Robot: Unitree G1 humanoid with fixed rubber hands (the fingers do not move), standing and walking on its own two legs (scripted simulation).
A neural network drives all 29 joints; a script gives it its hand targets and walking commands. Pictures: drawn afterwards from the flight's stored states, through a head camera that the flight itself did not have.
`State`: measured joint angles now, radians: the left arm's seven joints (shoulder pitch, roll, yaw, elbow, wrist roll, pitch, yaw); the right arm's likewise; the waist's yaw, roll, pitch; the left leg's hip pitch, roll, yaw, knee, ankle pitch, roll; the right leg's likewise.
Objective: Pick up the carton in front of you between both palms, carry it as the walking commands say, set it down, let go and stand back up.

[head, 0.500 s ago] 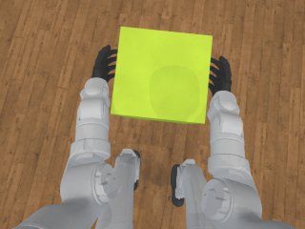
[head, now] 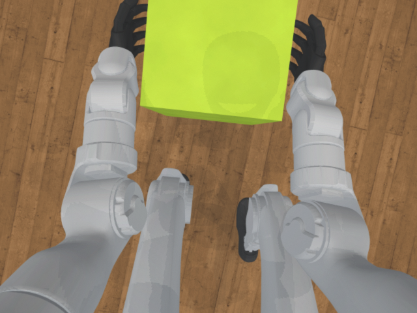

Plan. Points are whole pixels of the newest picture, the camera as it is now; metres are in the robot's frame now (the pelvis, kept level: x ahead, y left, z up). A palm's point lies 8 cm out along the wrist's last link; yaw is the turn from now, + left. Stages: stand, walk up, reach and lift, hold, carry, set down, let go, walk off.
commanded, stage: set down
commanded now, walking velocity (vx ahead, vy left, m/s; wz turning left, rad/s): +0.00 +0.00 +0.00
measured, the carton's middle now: (215, 65) +0.51 +0.08 -0.18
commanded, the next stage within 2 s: none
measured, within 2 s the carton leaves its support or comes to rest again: rests again in 0.90 s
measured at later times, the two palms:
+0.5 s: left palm (141, 59) +0.52 +0.24 -0.27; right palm (274, 78) +0.53 -0.06 -0.26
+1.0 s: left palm (145, 66) +0.52 +0.24 -0.30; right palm (272, 85) +0.53 -0.07 -0.30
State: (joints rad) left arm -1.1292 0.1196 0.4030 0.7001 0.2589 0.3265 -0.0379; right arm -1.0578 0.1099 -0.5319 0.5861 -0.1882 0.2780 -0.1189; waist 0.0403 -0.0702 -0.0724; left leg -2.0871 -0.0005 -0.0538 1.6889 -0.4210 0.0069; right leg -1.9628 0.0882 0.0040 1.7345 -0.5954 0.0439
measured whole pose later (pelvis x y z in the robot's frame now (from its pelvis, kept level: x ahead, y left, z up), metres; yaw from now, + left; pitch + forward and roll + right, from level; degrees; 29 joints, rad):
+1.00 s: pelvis -0.02 +0.00 -0.13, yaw -2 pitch +36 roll -3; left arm -1.52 0.40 0.24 1.03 0.04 0.25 -0.04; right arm -1.44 -0.10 -0.32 0.87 0.03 0.23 -0.19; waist 0.07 -0.07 0.42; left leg -2.29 0.04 -0.04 2.14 -0.48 0.01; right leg -2.17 0.16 0.01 2.21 -0.66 0.07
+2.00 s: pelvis -0.02 +0.00 -0.13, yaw -1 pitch +33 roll -3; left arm -1.59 0.57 0.15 1.20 -0.17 0.08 -0.03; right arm -1.48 -0.28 -0.09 0.94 0.21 0.14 -0.18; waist 0.05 -0.05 0.49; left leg -2.25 0.03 -0.04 2.17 -0.49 0.01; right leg -2.12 0.14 0.01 2.24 -0.69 0.07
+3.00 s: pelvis +0.01 +0.01 +0.12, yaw +2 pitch +45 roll -4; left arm -1.27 0.41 0.32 0.97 0.08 0.21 -0.10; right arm -1.14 -0.14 -0.34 0.75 -0.02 0.23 -0.11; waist 0.00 -0.02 -0.01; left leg -1.71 -0.02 -0.04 1.20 -0.28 0.02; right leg -1.60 0.06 0.03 1.23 -0.43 0.05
